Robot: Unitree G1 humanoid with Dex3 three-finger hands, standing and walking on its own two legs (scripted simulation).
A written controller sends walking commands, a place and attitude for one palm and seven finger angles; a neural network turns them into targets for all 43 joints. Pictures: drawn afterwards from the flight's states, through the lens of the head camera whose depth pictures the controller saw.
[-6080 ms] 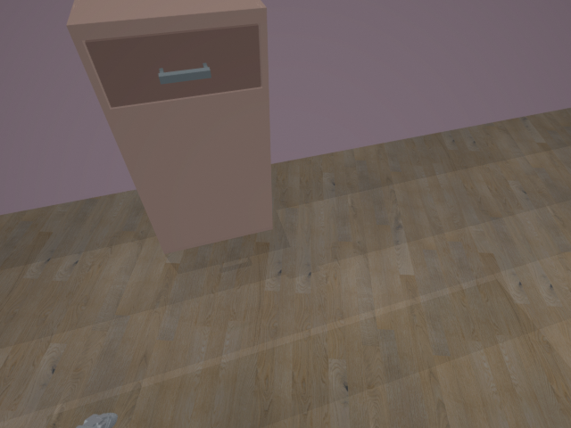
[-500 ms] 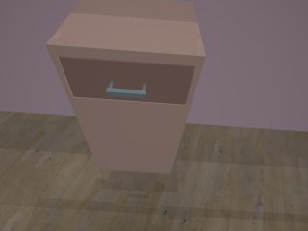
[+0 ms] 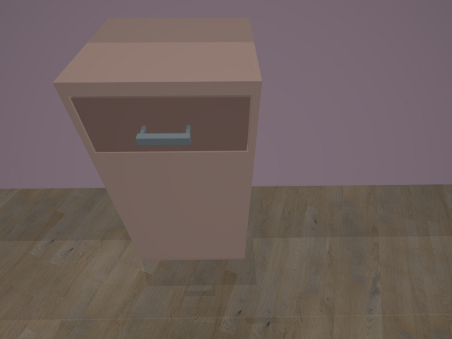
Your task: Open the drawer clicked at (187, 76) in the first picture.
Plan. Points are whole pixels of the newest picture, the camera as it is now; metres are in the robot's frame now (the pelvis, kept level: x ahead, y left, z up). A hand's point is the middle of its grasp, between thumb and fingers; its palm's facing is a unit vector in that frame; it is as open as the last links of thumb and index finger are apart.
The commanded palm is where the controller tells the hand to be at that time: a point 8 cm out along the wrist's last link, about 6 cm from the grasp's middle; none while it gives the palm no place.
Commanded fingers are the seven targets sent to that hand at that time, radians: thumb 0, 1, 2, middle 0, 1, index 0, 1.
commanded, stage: come to a stop and stand still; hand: left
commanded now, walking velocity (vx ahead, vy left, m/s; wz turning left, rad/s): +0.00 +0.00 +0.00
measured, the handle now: (165, 134) +0.59 +0.19 +0.02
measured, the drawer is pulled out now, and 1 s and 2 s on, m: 0.00 0.00 0.00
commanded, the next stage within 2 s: look again from close up in 0.22 s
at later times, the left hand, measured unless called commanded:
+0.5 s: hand out of the picture +0.00 +0.17 -0.18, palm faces +0.08 -0.98 -0.19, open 7.4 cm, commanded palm none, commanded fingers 0.00 0.90 0.90 -0.20 -0.30 -0.20 -0.30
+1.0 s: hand out of the picture -0.01 +0.22 -0.18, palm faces +0.05 -0.98 -0.19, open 7.4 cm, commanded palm none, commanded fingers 0.00 0.90 0.90 -0.20 -0.30 -0.20 -0.30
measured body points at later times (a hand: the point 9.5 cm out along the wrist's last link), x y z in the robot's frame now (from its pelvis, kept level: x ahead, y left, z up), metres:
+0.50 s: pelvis +0.02 +0.01 -0.01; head +0.00 +0.01 +0.44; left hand +0.00 +0.22 -0.17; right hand +0.02 -0.21 -0.17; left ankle +0.03 +0.13 -0.74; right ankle -0.01 -0.09 -0.74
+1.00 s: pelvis -0.01 +0.05 -0.01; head -0.03 +0.06 +0.44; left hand -0.02 +0.27 -0.17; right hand +0.01 -0.18 -0.16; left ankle +0.03 +0.13 -0.74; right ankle -0.01 -0.09 -0.74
